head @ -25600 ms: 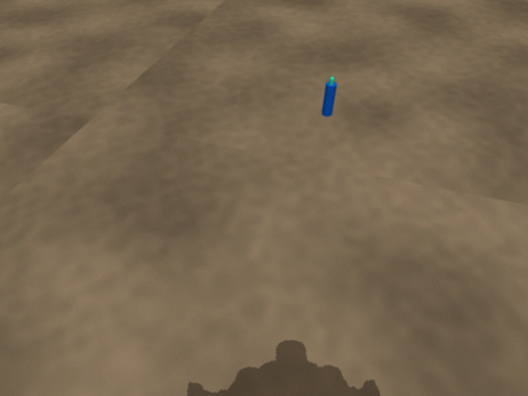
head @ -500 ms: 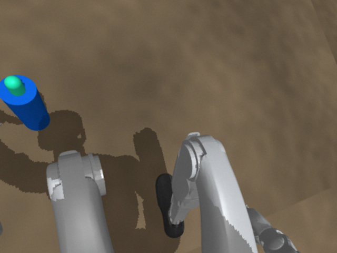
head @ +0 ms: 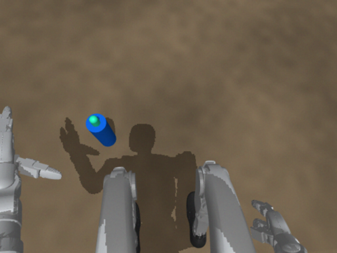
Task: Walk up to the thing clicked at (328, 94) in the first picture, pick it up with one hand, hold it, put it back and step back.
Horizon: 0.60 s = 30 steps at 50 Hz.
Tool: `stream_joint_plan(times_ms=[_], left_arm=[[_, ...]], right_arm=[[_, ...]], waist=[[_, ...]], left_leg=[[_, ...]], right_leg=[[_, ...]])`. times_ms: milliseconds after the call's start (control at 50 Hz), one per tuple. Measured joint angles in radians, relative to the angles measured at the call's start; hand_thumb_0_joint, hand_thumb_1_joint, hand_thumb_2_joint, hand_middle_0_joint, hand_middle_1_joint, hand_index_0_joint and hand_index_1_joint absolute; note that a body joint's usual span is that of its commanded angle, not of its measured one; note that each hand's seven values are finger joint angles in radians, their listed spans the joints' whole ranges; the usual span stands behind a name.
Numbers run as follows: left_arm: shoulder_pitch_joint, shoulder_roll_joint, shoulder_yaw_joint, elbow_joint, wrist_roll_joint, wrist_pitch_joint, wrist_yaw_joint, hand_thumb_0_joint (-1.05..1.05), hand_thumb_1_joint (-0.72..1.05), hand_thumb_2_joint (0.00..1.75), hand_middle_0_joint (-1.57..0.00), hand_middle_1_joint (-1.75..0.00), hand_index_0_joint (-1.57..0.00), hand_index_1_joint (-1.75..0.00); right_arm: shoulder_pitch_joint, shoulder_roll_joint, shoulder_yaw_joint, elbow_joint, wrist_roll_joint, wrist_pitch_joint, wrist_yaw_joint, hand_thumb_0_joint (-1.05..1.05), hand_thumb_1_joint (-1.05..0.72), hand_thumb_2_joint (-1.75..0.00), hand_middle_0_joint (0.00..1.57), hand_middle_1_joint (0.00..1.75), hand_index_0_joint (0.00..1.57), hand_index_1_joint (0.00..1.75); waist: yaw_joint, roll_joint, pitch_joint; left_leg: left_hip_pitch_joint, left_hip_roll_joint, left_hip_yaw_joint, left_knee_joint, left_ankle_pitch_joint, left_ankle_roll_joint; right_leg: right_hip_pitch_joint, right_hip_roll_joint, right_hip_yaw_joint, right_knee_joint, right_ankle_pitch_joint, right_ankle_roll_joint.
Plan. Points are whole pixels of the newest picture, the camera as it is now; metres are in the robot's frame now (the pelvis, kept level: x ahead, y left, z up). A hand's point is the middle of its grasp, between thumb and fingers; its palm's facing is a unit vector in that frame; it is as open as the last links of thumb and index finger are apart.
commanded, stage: home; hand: left
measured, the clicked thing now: (101, 130) +0.48 +0.23 -0.35
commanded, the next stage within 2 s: none
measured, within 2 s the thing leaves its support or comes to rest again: neither
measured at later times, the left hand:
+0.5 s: hand (20, 166) +0.28 +0.22 +0.12, palm faces +0.16 -0.92 -0.35, open 17.6 cm
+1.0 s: hand (2, 209) +0.24 +0.19 +0.19, palm faces +0.18 -0.94 -0.29, open 17.6 cm
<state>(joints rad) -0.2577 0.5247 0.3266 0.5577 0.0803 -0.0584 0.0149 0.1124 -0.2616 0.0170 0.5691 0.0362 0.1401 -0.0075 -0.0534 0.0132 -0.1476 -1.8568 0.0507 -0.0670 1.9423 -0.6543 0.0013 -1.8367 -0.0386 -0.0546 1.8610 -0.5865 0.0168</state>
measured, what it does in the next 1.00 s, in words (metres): rises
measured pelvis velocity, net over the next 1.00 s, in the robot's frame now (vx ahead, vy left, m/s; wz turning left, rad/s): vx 0.08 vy -0.01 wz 0.07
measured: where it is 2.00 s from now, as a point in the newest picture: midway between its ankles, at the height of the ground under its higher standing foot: (164, 234)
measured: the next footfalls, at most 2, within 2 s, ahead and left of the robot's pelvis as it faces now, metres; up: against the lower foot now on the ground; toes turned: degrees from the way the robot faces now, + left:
none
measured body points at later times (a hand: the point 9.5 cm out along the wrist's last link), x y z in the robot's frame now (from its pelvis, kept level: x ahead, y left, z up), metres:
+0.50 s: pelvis +0.07 +0.00 +0.20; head +0.14 +0.01 +0.65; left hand +0.27 +0.27 +0.14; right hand +0.23 -0.24 +0.11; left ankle +0.08 +0.12 -0.44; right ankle +0.11 -0.13 -0.44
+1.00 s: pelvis +0.08 -0.01 +0.24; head +0.10 +0.00 +0.69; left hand +0.22 +0.24 +0.21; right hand +0.27 -0.23 +0.18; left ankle +0.08 +0.12 -0.44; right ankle +0.11 -0.13 -0.44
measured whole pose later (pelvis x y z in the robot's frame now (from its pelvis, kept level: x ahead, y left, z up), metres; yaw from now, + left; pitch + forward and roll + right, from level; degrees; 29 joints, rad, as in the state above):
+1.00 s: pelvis +0.08 -0.01 +0.24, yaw +4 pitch +7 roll -2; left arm 0.46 0.21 -0.01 0.01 -0.01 0.26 0.15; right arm 0.26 -0.21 0.03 0.49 0.01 -0.11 -0.18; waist -0.02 0.03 -0.11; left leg -0.61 0.05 -0.03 0.95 -0.47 -0.02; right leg -0.59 -0.03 -0.08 0.90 -0.43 0.01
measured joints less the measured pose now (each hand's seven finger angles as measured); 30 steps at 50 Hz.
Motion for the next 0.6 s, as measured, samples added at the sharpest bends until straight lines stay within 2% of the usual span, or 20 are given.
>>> stream_joint_plan(times_ms=[80, 180, 340, 600], left_arm=[[0.087, -0.058, -0.042, -0.053, -0.016, 0.047, 0.041, -0.01, -0.54, 0.05, -0.07, -0.05, -0.06, -0.05], [0.158, -0.101, -0.081, -0.061, -0.037, 0.09, 0.087, -0.01, -0.56, 0.04, -0.06, -0.05, -0.06, -0.05], [0.278, -0.179, -0.166, -0.115, -0.066, 0.16, 0.12, -0.01, -0.58, 0.03, -0.06, -0.04, -0.06, -0.05], [0.584, -0.279, -0.31, -0.401, -0.097, 0.284, 0.155, -0.01, -0.58, 0.03, -0.06, -0.04, -0.06, -0.04]], right_arm=[[-0.004, 0.014, -0.002, -0.02, 0.009, -0.027, -0.038, 0.01, -0.91, -0.91, 0.21, 0.3, 0.2, 0.3], [0.003, 0.021, -0.003, -0.029, 0.006, -0.072, -0.076, 0.01, -0.91, -0.91, 0.21, 0.3, 0.2, 0.3], [0.046, 0.027, -0.001, -0.014, -0.009, -0.126, -0.103, 0.01, -0.9, -0.91, 0.21, 0.3, 0.2, 0.3], [0.161, 0.054, 0.012, -0.043, -0.001, -0.16, -0.152, 0.01, -0.9, -0.91, 0.21, 0.3, 0.2, 0.3]], waist=[[-0.003, -0.006, -0.012], [-0.003, -0.008, -0.027], [0.004, -0.002, -0.032], [0.009, 0.024, -0.012]], left_leg=[[0.152, 0.002, 0.006, -0.139, 0.011, -0.01], [0.343, 0.003, 0.009, -0.3, 0.027, -0.019], [0.64, 0.007, 0.016, -0.537, 0.062, -0.023], [1.07, 0.007, 0.04, -0.871, 0.138, -0.018]], right_leg=[[0.147, 0.001, -0.004, -0.127, 0.003, -0.009], [0.337, 0.002, -0.013, -0.281, 0.011, -0.016], [0.637, 0.008, -0.021, -0.517, 0.042, -0.017], [1.068, 0.015, -0.015, -0.854, 0.12, -0.006]])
